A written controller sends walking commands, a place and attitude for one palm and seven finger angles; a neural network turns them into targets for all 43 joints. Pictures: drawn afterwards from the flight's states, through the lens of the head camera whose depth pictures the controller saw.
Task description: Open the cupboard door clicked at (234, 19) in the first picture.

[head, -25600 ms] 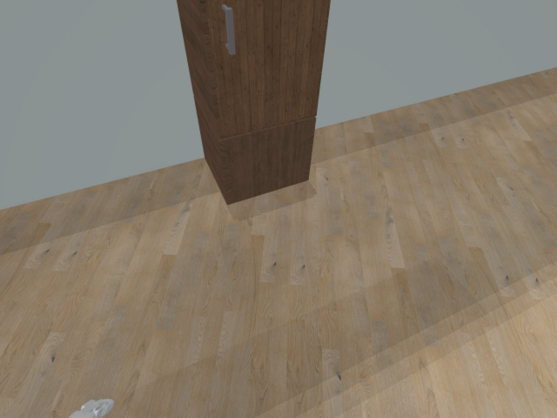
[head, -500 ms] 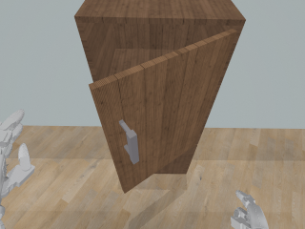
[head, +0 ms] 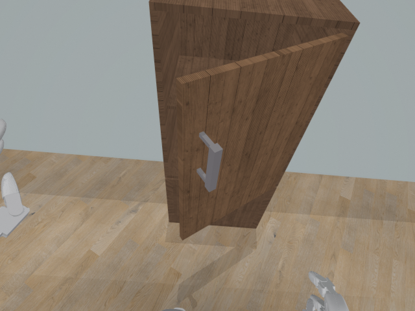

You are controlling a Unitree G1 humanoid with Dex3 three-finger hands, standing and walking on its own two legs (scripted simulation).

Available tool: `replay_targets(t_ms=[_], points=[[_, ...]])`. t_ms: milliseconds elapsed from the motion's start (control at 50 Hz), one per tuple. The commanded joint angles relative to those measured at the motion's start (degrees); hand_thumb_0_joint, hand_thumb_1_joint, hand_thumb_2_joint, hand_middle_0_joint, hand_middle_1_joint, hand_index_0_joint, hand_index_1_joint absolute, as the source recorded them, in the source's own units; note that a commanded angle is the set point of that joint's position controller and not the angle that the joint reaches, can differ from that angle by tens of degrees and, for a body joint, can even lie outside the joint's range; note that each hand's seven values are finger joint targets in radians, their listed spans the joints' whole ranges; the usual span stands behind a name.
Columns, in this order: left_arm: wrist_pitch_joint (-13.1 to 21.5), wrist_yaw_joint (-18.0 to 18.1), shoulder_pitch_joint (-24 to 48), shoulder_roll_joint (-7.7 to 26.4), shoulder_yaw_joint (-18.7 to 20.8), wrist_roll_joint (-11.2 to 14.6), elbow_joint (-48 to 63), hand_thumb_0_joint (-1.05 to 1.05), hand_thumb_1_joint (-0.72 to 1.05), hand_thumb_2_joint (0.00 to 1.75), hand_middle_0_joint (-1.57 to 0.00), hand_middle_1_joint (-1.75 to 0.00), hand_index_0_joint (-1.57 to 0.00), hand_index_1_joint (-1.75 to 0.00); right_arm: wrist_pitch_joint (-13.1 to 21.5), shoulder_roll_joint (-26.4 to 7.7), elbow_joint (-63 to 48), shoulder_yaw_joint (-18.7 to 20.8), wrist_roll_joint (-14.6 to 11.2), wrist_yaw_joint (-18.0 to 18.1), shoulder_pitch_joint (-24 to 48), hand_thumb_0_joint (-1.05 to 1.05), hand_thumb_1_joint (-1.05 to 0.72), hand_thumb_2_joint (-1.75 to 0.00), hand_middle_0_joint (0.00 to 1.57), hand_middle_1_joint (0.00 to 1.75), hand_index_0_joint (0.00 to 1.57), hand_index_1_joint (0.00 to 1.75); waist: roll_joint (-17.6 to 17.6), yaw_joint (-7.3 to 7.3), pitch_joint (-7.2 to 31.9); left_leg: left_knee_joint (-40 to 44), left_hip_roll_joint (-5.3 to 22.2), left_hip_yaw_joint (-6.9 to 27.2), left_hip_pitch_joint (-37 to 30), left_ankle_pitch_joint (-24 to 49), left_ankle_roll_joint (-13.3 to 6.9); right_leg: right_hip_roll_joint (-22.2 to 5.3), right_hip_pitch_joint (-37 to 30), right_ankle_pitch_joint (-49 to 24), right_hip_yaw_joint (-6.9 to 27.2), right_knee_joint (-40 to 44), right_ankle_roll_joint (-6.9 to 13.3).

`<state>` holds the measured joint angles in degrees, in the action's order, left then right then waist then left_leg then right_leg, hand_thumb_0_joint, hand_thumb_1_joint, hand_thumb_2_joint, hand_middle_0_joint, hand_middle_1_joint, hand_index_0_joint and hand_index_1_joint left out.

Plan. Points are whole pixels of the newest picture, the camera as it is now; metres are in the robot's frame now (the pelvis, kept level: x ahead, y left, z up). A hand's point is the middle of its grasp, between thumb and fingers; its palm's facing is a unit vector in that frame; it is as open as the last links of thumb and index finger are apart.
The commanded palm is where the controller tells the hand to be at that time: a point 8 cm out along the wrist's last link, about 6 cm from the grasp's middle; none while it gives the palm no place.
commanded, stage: step back with the hand held close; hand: left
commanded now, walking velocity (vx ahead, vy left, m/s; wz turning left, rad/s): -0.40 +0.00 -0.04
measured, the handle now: (207, 162) +0.39 +0.03 +0.07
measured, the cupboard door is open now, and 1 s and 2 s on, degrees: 36 36 36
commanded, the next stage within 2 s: stop stepping back and stand still in 0.22 s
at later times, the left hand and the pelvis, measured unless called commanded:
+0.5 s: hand out of the picture +0.06 +0.25 +0.19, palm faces +0.41 -0.77 -0.49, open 7.4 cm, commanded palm +0.05 +0.27 +0.19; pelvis -0.12 -0.02 +0.00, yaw -6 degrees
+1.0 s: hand out of the picture +0.00 +0.29 +0.17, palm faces +0.41 -0.75 -0.52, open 7.4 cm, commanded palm -0.04 +0.31 +0.19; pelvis -0.19 +0.02 +0.01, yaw -3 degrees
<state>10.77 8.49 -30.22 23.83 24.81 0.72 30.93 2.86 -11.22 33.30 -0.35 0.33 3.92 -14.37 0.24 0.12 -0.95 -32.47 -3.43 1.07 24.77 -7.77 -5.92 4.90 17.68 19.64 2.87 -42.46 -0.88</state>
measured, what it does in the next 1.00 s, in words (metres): walks backwards: right foot, then left foot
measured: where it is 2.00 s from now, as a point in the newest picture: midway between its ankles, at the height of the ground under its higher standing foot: outside the picture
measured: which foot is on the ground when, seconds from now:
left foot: down 0.00-0.36, up 0.38-0.52, down 0.54-0.94, up 0.96-1.00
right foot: up 0.00-0.20, down 0.22-0.66, up 0.68-0.94, down 0.96-1.00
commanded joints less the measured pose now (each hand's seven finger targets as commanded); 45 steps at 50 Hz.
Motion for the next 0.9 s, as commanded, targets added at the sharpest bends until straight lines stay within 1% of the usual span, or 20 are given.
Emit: replay_targets(t_ms=[0,60,120,180,240,280,320,340,380,420,480,540,580,600,620,660,680,720,780,880], points=[[4.4,1.0,1.4,9.0,6.5,0.8,12.4,0.0,0.9,0.9,-0.2,-0.3,-0.2,-0.3,4.5,-7.9,-8.0,3.4,0.7,0.0,6.5,0.0,-0.9,-0.9,0.2,0.3,0.2,0.3,7.9,-0.49,4.7,24.1,17.2,19.2,7.6,-24.0,-2.5,0.2,-11.1,6.9,-0.6,-2.5,0.7],[4.0,0.6,-0.2,7.9,4.4,2.4,10.7,0.0,0.9,0.9,-0.2,-0.3,-0.2,-0.3,5.2,-7.9,-5.6,3.1,0.7,-0.9,6.9,0.0,-0.9,-0.9,0.2,0.3,0.2,0.3,7.0,-0.28,7.3,24.0,15.9,17.7,-5.7,-14.9,0.7,0.6,-5.2,11.3,-1.8,8.6,1.3],[5.1,-0.2,0.4,8.9,4.4,3.3,12.9,0.0,0.9,0.9,-0.2,-0.3,-0.2,-0.3,5.0,-7.8,-3.8,3.2,0.4,-1.5,6.6,0.0,-0.9,-0.9,0.2,0.3,0.2,0.3,9.6,0.57,15.4,16.8,14.0,12.5,-21.5,13.3,3.6,-0.2,-4.5,4.2,-2.1,21.1,1.3],[6.4,-1.3,-0.9,13.9,8.5,3.8,16.4,0.0,0.9,0.9,-0.2,-0.3,-0.2,-0.3,4.2,-7.8,-4.2,3.2,0.0,-2.1,7.6,0.0,-0.9,-0.9,0.2,0.3,0.2,0.3,9.5,1.34,22.5,9.3,13.0,8.9,-33.1,34.3,2.5,-0.5,-3.4,-4.9,-2.1,23.1,-0.5],[7.1,-2.0,-2.3,16.1,12.8,5.2,21.0,0.0,0.9,0.9,-0.2,-0.3,-0.2,-0.3,4.2,-7.8,-6.9,3.4,-0.2,-2.6,9.6,0.0,-0.9,-0.9,0.2,0.3,0.2,0.3,10.8,2.21,26.1,10.3,14.2,8.7,-31.9,33.3,0.7,0.3,-5.5,0.4,-2.8,17.8,-0.8],[7.3,-1.9,-5.5,18.8,16.6,6.7,22.5,0.0,0.9,0.9,-0.2,-0.3,-0.2,-0.3,3.6,-6.9,-8.6,3.2,-1.4,-2.9,10.6,0.0,-0.9,-0.9,0.2,0.3,0.2,0.3,2.7,2.98,27.3,6.2,11.6,5.5,-28.4,27.3,1.6,-2.8,-7.5,-13.6,-2.3,20.4,-2.9],[7.0,-1.7,-12.8,18.7,18.9,7.5,17.0,0.0,0.9,0.9,-0.2,-0.3,-0.2,-0.3,2.2,-5.7,-10.2,2.4,-3.2,-2.0,11.5,0.0,-0.9,-0.9,0.2,0.3,0.2,0.3,-10.3,1.65,18.0,-5.5,4.7,-0.5,-20.4,-0.6,4.8,-13.6,1.0,-19.4,3.2,25.5,-1.3],[6.2,-1.3,-13.7,17.5,18.5,7.5,14.4,0.0,0.9,0.9,-0.2,-0.3,-0.2,-0.3,1.4,-6.3,-9.7,2.9,-3.3,-1.8,12.0,0.0,-0.9,-0.9,0.2,0.3,0.2,0.3,-11.0,1.18,11.4,-15.9,2.0,0.0,-14.7,-6.0,6.2,-17.6,7.7,-10.5,8.3,27.5,1.7],[4.1,-0.7,-10.5,15.7,17.6,6.0,10.3,0.0,0.9,0.9,-0.2,-0.3,-0.2,-0.3,1.1,-7.1,-8.4,3.2,-2.3,-1.7,13.6,0.0,-0.9,-0.9,0.2,0.3,0.2,0.3,-1.6,0.16,3.0,-27.1,3.8,3.6,-5.7,-9.8,6.6,-21.4,14.1,1.5,15.2,29.9,7.1],[2.0,0.1,-3.5,11.8,11.6,4.6,5.8,0.0,0.9,0.9,-0.2,-0.3,-0.2,-0.3,1.2,-6.2,-6.3,2.4,-1.4,-0.7,11.5,0.0,-0.9,-0.9,0.2,0.3,0.2,0.3,2.9,-1.39,-2.7,-21.1,6.6,3.5,-1.4,-8.2,6.7,-19.4,9.2,0.3,11.4,29.1,8.4],[1.4,0.8,12.2,7.7,1.8,2.4,-3.7,0.0,0.9,0.9,-0.2,-0.3,-0.2,-0.3,3.7,-8.6,-4.0,2.4,-1.4,1.0,10.4,0.0,-0.9,-0.9,0.2,0.3,0.2,0.3,-2.9,-2.0,-10.8,-7.6,6.0,-0.2,-5.6,-9.5,5.1,-16.7,8.2,-1.4,8.0,28.0,4.9],[1.9,1.2,19.7,6.7,-2.4,0.6,-4.7,0.0,0.9,0.9,-0.2,-0.3,-0.2,-0.3,5.3,-9.6,-3.9,3.0,-1.3,1.8,8.4,0.0,-0.9,-0.9,0.2,0.3,0.2,0.3,-7.5,-1.08,-9.4,1.4,4.8,-0.4,-10.0,-2.7,2.5,-13.5,0.9,-23.9,5.7,22.2,0.5],[2.9,1.5,18.6,11.1,1.1,0.1,3.0,0.0,0.9,0.9,-0.2,-0.3,-0.2,-0.3,5.6,-9.9,-4.8,2.9,-0.8,1.6,8.0,0.0,-0.9,-0.9,0.2,0.3,0.2,0.3,-1.6,-0.68,-0.3,3.1,6.9,2.6,-18.2,18.5,0.6,-9.4,-2.8,-39.5,0.1,10.7,-1.8],[3.7,1.1,17.5,9.9,0.3,0.6,10.0,0.0,0.9,0.9,-0.2,-0.3,-0.2,-0.3,5.6,-8.5,-6.0,2.1,-1.2,1.0,6.8,0.0,-0.9,-0.9,0.2,0.3,0.2,0.3,4.8,-1.27,5.6,5.6,9.7,9.7,-21.8,27.7,-1.8,-5.9,-2.9,-29.9,-3.4,2.7,-2.3],[4.3,0.9,16.5,10.8,1.7,1.3,14.2,0.0,0.9,0.9,-0.2,-0.3,-0.2,-0.3,6.6,-7.7,-6.6,2.3,-0.9,0.3,6.7,0.0,-0.9,-0.9,0.2,0.3,0.2,0.3,10.1,-0.59,8.6,9.3,13.2,15.9,-24.7,32.4,-3.2,-3.1,-0.5,-5.4,-2.7,-2.7,-1.4],[4.8,1.2,12.1,12.3,4.3,1.3,20.1,0.0,0.9,0.9,-0.2,-0.3,-0.2,-0.3,8.7,-7.4,-6.1,3.0,0.1,-0.7,8.0,0.0,-0.9,-0.9,0.2,0.3,0.2,0.3,9.4,0.38,9.4,17.9,17.2,21.9,-18.0,8.6,-3.1,-3.0,-2.0,11.6,0.6,-7.2,0.2],[4.7,1.5,7.0,14.9,7.3,1.6,20.7,0.0,0.9,0.9,-0.2,-0.3,-0.2,-0.3,9.2,-7.2,-5.9,3.0,0.2,-0.9,8.2,0.0,-0.9,-0.9,0.2,0.3,0.2,0.3,7.2,0.94,9.1,21.6,17.4,21.5,-12.9,-5.9,-2.7,-3.4,-4.8,10.3,0.7,-7.4,0.3],[4.3,2.0,-2.5,13.5,9.2,2.3,20.5,0.0,0.9,0.9,-0.2,-0.3,-0.2,-0.3,9.0,-6.1,-6.7,2.3,0.3,-1.4,9.3,0.0,-0.9,-0.9,0.2,0.3,0.2,0.3,12.9,0.92,7.8,25.6,15.0,16.3,-8.4,-20.0,-0.6,-3.2,-6.6,6.8,-1.9,-3.6,0.6],[3.4,1.9,-10.6,12.4,11.0,2.8,14.1,0.0,0.9,0.9,-0.2,-0.3,-0.2,-0.3,7.5,-6.1,-6.8,2.4,0.5,-1.4,7.9,0.0,-0.9,-0.9,0.2,0.3,0.2,0.3,20.3,0.67,6.8,28.3,11.7,7.9,-1.5,-29.7,3.6,0.3,-12.4,6.9,-8.8,1.7,1.4],[0.0,1.3,-5.1,7.3,5.0,2.5,2.3,0.0,0.9,0.9,-0.2,-0.3,-0.2,-0.3,4.8,-6.8,-5.5,2.9,0.2,0.2,7.5,0.0,-0.9,-0.9,0.2,0.3,0.2,0.3,8.7,0.19,2.8,19.1,10.1,3.0,3.7,-30.5,5.6,0.7,-18.0,10.0,-10.1,18.7,3.2]])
